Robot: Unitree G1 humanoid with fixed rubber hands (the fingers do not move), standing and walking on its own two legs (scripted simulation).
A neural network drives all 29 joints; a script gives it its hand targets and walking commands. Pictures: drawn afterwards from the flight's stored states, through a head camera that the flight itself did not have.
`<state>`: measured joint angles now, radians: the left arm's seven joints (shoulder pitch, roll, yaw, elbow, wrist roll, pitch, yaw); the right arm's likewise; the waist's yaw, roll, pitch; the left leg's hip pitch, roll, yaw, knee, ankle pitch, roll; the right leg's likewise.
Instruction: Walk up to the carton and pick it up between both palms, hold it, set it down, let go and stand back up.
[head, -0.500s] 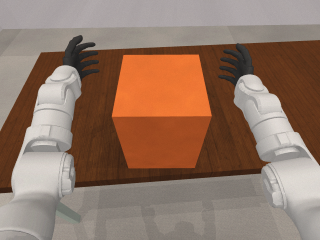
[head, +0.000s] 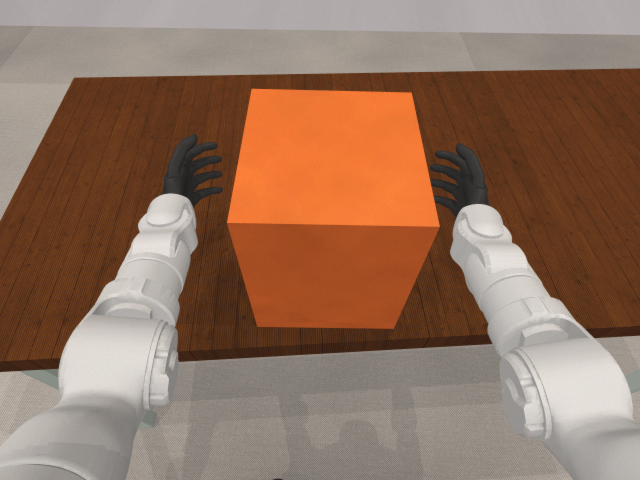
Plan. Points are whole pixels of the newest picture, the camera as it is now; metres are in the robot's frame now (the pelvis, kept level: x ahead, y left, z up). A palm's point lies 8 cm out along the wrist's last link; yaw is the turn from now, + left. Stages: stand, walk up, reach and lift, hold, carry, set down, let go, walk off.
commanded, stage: reach and lift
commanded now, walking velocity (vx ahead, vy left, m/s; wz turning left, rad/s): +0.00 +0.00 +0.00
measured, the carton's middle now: (328, 218) +0.43 +0.05 +0.05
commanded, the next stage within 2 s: none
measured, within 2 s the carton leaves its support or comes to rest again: neither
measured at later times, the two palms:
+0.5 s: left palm (198, 193) +0.44 +0.22 +0.08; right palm (467, 202) +0.44 -0.13 +0.09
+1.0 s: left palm (220, 200) +0.43 +0.19 +0.07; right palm (442, 224) +0.42 -0.10 +0.07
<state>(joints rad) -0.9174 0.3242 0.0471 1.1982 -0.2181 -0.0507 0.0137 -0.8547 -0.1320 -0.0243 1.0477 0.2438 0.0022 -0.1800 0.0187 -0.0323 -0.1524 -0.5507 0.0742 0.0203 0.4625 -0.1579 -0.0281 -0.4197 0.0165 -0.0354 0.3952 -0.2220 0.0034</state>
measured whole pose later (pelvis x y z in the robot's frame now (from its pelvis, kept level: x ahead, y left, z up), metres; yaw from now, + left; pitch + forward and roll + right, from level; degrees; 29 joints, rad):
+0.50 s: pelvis -0.01 +0.01 -0.01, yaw +0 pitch +20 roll -2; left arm -1.03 0.29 -0.03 1.39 -0.26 -0.23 0.02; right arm -0.97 -0.17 0.03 1.24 0.32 -0.13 -0.13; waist 0.01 -0.03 -0.24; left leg -0.73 0.07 0.01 0.57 -0.18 -0.02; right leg -0.61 0.01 -0.03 0.53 -0.26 0.01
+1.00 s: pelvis +0.00 +0.01 +0.01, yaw -1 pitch +11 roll -1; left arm -0.92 0.06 0.54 1.17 0.36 -0.20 0.00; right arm -0.78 0.16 -0.67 0.93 -0.47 -0.22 -0.08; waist 0.05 -0.05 -0.05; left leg -0.41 0.04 0.07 0.36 -0.13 0.00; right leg -0.31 -0.02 0.00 0.31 -0.19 0.03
